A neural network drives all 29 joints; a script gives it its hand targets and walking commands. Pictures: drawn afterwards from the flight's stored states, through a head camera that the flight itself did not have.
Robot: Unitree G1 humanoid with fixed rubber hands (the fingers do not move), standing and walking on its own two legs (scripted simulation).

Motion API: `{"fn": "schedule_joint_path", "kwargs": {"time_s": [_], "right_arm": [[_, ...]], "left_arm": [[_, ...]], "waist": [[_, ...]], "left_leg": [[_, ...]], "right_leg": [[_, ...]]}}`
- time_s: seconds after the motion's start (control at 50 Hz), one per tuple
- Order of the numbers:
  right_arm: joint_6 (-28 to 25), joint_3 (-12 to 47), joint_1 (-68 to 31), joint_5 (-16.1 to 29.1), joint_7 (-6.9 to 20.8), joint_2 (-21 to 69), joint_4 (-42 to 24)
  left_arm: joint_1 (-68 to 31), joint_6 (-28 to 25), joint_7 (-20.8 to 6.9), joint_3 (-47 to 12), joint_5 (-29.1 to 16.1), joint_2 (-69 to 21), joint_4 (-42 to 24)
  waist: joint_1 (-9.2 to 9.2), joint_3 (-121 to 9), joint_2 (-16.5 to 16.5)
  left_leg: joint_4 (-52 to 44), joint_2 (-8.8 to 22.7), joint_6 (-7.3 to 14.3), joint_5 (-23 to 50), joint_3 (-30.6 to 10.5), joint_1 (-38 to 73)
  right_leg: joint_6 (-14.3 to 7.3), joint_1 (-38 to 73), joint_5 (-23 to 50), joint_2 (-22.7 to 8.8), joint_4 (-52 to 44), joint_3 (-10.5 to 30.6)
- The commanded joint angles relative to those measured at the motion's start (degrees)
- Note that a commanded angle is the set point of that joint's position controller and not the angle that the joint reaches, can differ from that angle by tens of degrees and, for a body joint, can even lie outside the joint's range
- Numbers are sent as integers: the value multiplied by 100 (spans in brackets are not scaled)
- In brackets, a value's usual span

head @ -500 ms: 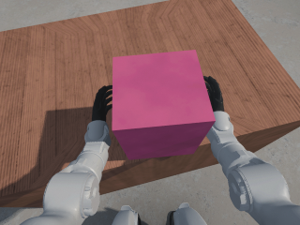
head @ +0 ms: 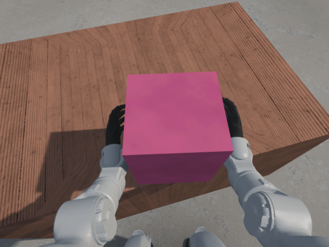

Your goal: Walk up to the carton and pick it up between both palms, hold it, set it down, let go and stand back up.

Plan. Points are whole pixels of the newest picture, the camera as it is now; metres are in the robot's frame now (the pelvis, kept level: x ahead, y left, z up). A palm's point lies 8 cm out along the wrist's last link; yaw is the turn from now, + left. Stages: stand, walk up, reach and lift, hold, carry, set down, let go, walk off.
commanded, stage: reach and lift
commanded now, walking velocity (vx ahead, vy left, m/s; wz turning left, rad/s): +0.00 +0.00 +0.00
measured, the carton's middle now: (172, 134) +0.41 -0.03 -0.03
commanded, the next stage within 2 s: none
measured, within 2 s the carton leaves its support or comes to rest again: leaves its support in 1.32 s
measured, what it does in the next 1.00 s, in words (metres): stands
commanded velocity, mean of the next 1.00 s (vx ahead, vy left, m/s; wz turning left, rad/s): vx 0.00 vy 0.00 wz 0.00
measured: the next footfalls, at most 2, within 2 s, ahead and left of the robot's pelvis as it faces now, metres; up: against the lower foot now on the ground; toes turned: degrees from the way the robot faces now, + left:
none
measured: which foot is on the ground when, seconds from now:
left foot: down 0.00-1.00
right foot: down 0.00-1.00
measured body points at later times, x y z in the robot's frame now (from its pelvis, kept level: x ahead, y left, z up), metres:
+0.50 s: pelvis +0.01 +0.01 +0.00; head +0.12 +0.00 +0.44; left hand +0.42 +0.13 -0.02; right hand +0.41 -0.18 -0.01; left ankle +0.02 +0.12 -0.67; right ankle +0.01 -0.11 -0.67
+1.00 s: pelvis +0.01 +0.00 +0.00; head +0.10 -0.01 +0.44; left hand +0.41 +0.12 -0.01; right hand +0.41 -0.18 +0.00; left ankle +0.02 +0.12 -0.67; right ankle +0.02 -0.11 -0.67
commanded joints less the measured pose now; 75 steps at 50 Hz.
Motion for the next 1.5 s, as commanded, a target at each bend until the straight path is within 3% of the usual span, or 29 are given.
{"fn": "schedule_joint_path", "kwargs": {"time_s": [0.0, 0.08, 0.14, 0.18, 0.22, 0.3, 0.36, 0.46, 0.54, 0.58, 0.62, 0.8, 0.84, 0.88, 0.9, 0.96, 1.04, 1.08, 1.1, 1.12, 1.14, 1.18, 1.26, 1.32, 1.4, 1.44, 1.48], "right_arm": [[-74, 1521, -2551, -786, 817, 3574, -51], [-39, 1711, -2538, -645, 824, 3727, 9], [-52, 1783, -2519, -583, 843, 3715, -7], [-12, 1855, -2499, -568, 842, 3773, -66], [26, 1957, -2430, -566, 830, 3875, 20], [76, 2104, -2417, -401, 874, 3933, -117], [62, 2276, -2571, -357, 854, 4040, -422], [191, 2373, -2412, -369, 787, 4221, -138], [188, 2369, -2512, -319, 796, 4300, -329], [219, 2397, -2559, -311, 791, 4413, -395], [238, 2475, -2651, -306, 761, 4431, -445], [377, 2619, -2671, -226, 674, 4604, -537], [399, 2567, -2648, -232, 651, 4609, -514], [409, 2652, -2814, -203, 622, 4712, -635], [440, 2618, -2822, -183, 608, 4676, -581], [467, 2726, -2810, -132, 578, 4713, -693], [482, 2786, -2777, -127, 536, 4865, -725], [464, 2857, -2855, -97, 532, 4839, -941], [441, 2963, -2995, -43, 529, 4881, -1158], [484, 2962, -2978, -87, 504, 4894, -1097], [481, 3069, -2983, -26, 491, 4956, -1175], [486, 3002, -2991, -33, 507, 4891, -1232], [448, 3135, -2992, 42, 498, 4870, -1451], [465, 3252, -3065, 97, 499, 4873, -1549], [503, 3342, -3181, 183, 512, 4848, -1691], [533, 3420, -3213, 212, 504, 4890, -1750], [584, 3408, -3176, 253, 521, 4792, -1709]], "left_arm": [[-2886, -337, -670, -1596, 660, -3294, -415], [-2921, -368, -660, -1741, 538, -3582, -400], [-2976, -395, -637, -1988, 458, -3799, -580], [-2926, -392, -624, -1997, 473, -3834, -563], [-2886, -403, -654, -2098, 393, -3933, -495], [-2987, -436, -630, -2269, 313, -4066, -551], [-2908, -469, -606, -2269, 233, -4137, -634], [-3094, -385, -662, -2331, 197, -4216, -604], [-3274, -393, -644, -2370, 124, -4223, -694], [-3281, -395, -638, -2409, 147, -4320, -769], [-3253, -345, -658, -2440, 115, -4364, -714], [-3455, -321, -689, -2303, 20, -4194, -622], [-3664, -325, -662, -2416, -41, -4255, -812], [-3722, -294, -670, -2307, -9, -4216, -714], [-3746, -273, -662, -2395, -57, -4304, -681], [-3506, -215, -718, -2242, 25, -4290, -538], [-3807, -263, -658, -2394, -93, -4301, -887], [-3852, -261, -635, -2468, -98, -4449, -905], [-3753, -253, -641, -2452, -94, -4450, -891], [-3850, -240, -644, -2473, -146, -4454, -878], [-3806, -255, -657, -2440, -159, -4460, -945], [-3958, -261, -633, -2584, -235, -4486, -1140], [-4006, -268, -530, -2739, -214, -4637, -1438], [-4083, -266, -551, -2721, -237, -4572, -1363], [-4112, -244, -543, -2772, -259, -4675, -1373], [-4123, -216, -551, -2766, -266, -4629, -1299], [-4110, -166, -517, -2856, -311, -4706, -1384]], "waist": [[-82, -4287, 3], [-118, -4116, 84], [-270, -4207, 234], [-242, -4135, 119], [-282, -4005, 52], [-301, -4218, 285], [-251, -4279, 137], [-340, -3932, 6], [-356, -4107, 32], [-376, -4214, 155], [-403, -4117, 63], [-317, -4194, -162], [-398, -4314, 21], [-299, -4332, -75], [-382, -4322, -62], [-333, -4051, -56], [-435, -4291, -149], [-451, -4456, 21], [-335, -4503, -7], [-430, -4429, -104], [-399, -4392, -146], [-488, -4589, -10], [-476, -4816, 62], [-441, -4745, -60], [-381, -4666, 17], [-452, -4581, -101], [-481, -4455, -1]], "left_leg": [[-329, -153, -254, 2366, 124, 2756], [-267, -130, -347, 2784, 56, 2981], [-242, -127, -435, 3072, 0, 3262], [-218, -123, -423, 3124, -46, 3283], [-309, -133, -406, 2830, -45, 3163], [-265, -131, -474, 3027, -101, 3320], [-207, -160, -448, 3050, -136, 3155], [-242, -197, -416, 2666, -97, 2903], [-284, -209, -421, 2574, -129, 2932], [-274, -222, -413, 2676, -118, 2892], [-210, -248, -376, 2661, -132, 2850], [-242, -312, -280, 2152, -50, 2331], [-300, -303, -320, 2163, -84, 2355], [-225, -331, -253, 2141, -35, 2257], [-240, -330, -263, 2099, -30, 2221], [-304, -349, -207, 1915, -40, 2075], [-245, -353, -263, 2133, -106, 2195], [-189, -338, -290, 2230, -95, 2296], [-136, -335, -275, 2289, -117, 2233], [-186, -332, -248, 2174, -119, 2178], [-162, -365, -224, 2149, -143, 2102], [-188, -345, -308, 2197, -178, 2320], [-134, -354, -347, 2576, -228, 2671], [-138, -364, -295, 2344, -200, 2417], [-241, -381, -322, 2333, -273, 2504], [-291, -361, -292, 2199, -304, 2516], [-369, -338, -312, 2179, -326, 2788]], "right_leg": [[51, 1746, 2588, 5, -580, -74], [26, 1667, 2857, 55, -617, -103], [-11, 1546, 2958, 106, -628, -151], [18, 1496, 3052, 115, -617, -146], [27, 1520, 2782, 78, -652, -137], [-3, 1435, 2808, 131, -629, -142], [37, 1637, 2911, 138, -549, -105], [106, 1784, 2895, 125, -543, -73], [113, 1735, 2712, 123, -540, -57], [108, 1867, 2868, 137, -544, -45], [112, 1922, 3024, 103, -476, -25], [245, 2194, 2856, 63, -395, 62], [203, 2225, 2877, 73, -383, 46], [242, 2277, 2893, 45, -341, 96], [258, 2307, 2916, 46, -352, 83], [258, 2426, 2852, -4, -387, 150], [282, 2374, 3088, 45, -369, 101], [246, 2326, 3125, 50, -312, 94], [250, 2394, 3146, 44, -295, 132], [280, 2443, 3161, 61, -302, 98], [279, 2494, 3257, 41, -245, 133], [242, 2317, 3037, 71, -302, 89], [214, 2233, 3256, 139, -270, 19], [235, 2331, 3160, 115, -255, 38], [230, 2408, 3039, 108, -331, 66], [239, 2378, 2907, 116, -429, 84], [168, 2212, 2675, 129, -538, 55]]}}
